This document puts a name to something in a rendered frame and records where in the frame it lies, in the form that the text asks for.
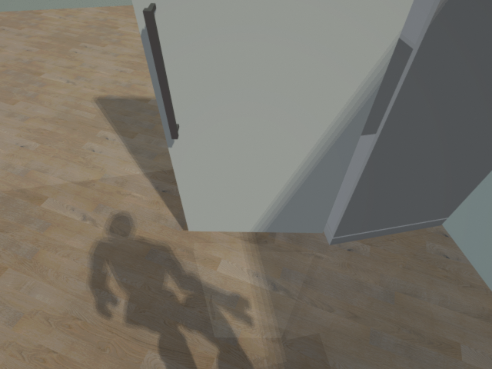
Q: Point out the handle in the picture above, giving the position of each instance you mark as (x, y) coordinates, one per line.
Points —
(160, 68)

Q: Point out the fridge door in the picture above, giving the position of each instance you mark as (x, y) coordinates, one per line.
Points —
(271, 98)

